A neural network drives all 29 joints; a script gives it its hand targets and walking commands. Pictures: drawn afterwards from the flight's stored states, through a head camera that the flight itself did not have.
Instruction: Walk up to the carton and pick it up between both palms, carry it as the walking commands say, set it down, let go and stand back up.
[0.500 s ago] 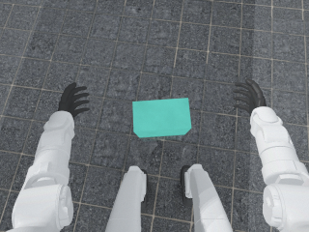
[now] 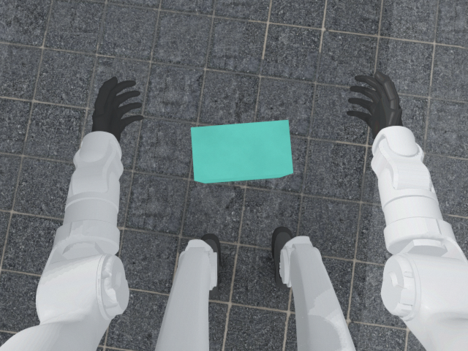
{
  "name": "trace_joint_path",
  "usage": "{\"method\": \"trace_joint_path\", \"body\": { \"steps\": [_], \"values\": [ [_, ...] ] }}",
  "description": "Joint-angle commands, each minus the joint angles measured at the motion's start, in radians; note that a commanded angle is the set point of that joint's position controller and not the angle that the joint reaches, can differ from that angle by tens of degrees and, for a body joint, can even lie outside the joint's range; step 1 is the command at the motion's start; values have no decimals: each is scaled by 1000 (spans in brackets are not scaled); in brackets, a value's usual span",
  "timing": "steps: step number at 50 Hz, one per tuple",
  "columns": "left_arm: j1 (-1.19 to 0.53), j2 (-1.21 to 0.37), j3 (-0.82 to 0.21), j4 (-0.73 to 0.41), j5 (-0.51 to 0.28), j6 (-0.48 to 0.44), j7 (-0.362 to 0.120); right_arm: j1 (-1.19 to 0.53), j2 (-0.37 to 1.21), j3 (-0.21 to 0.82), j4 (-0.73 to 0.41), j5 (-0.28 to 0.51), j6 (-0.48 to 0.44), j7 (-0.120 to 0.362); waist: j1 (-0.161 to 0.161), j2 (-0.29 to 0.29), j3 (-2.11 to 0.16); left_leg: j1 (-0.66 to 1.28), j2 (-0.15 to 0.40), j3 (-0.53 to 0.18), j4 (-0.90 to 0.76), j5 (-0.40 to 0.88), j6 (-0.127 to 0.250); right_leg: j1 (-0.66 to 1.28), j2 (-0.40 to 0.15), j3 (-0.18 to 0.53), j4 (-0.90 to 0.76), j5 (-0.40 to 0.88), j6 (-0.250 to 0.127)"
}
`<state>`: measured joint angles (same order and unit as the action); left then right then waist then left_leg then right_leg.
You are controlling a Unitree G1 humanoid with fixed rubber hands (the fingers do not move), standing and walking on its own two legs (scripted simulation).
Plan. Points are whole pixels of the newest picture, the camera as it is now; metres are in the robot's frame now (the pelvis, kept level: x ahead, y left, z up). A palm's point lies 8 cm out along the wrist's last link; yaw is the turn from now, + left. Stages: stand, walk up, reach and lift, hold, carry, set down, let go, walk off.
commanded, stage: reach and lift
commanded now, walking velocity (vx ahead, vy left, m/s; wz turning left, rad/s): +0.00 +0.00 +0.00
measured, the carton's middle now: (241, 155) +0.45 +0.01 -0.52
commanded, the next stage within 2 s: none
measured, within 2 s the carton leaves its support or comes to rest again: neither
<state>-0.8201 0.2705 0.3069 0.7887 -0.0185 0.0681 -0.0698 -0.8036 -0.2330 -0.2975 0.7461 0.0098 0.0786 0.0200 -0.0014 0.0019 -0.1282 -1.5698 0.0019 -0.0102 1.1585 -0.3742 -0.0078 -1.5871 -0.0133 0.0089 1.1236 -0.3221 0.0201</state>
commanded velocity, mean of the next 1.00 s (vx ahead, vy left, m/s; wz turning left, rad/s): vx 0.00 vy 0.00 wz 0.00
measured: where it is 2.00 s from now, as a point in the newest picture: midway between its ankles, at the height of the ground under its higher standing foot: (246, 272)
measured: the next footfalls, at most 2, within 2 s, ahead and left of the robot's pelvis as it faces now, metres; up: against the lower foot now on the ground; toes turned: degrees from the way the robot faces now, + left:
none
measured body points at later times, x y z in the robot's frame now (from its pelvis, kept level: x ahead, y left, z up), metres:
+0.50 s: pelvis -0.04 +0.00 -0.14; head +0.28 +0.00 +0.18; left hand +0.46 +0.23 -0.27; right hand +0.45 -0.22 -0.28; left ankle +0.05 +0.12 -0.61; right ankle +0.07 -0.13 -0.61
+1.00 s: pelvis -0.05 +0.00 -0.25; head +0.29 +0.00 +0.03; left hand +0.45 +0.22 -0.42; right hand +0.45 -0.21 -0.43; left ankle +0.05 +0.12 -0.61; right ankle +0.07 -0.13 -0.61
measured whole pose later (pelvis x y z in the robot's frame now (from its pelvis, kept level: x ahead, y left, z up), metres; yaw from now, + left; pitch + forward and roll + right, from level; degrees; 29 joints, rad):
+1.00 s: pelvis -0.05 +0.00 -0.25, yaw +0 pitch +40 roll +0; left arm -1.16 0.38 0.12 1.02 -0.22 0.02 0.06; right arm -1.15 -0.35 -0.14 1.01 0.22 0.02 -0.10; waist 0.01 -0.01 0.19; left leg -2.24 -0.02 -0.03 2.10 -0.57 -0.02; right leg -2.27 -0.01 0.02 2.07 -0.50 0.02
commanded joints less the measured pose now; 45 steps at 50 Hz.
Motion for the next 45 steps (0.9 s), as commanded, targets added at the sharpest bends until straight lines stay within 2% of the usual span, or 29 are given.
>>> {"method": "trace_joint_path", "body": {
  "steps": [1,7,11,22,29,34,45],
  "values": [
    [-173,125,18,-90,2,-19,-1,-170,-97,-16,-88,1,-20,4,8,-3,-859,360,-55,33,-22,404,-36,502,61,-25,22,382,11],
    [-236,122,-5,-17,-11,-8,7,-219,-110,-18,-5,13,-15,-5,2,16,-811,224,-53,49,96,241,-51,303,66,-48,148,202,10],
    [-276,147,-18,9,-29,-4,25,-257,-133,-4,17,32,-12,-21,5,22,-848,157,-53,62,191,184,-54,235,69,-62,249,144,11],
    [-380,223,-62,-77,-100,5,68,-361,-202,50,-78,100,5,-67,11,6,-985,68,-46,71,393,108,-39,192,59,-69,443,101,14],
    [-419,222,-75,-1,-117,-2,80,-411,-200,74,7,131,-1,-77,21,-8,-874,-63,-30,64,490,24,-27,89,44,-61,544,35,13],
    [-438,231,-84,50,-129,-23,90,-438,-204,93,61,149,-23,-91,25,-16,-842,-125,-22,59,575,27,-21,47,35,-52,627,42,16],
    [-516,248,-158,112,-193,-59,123,-516,-240,131,140,196,-67,-119,11,-9,-813,-159,-9,45,721,37,-25,-13,13,-44,778,46,15]
  ]
}}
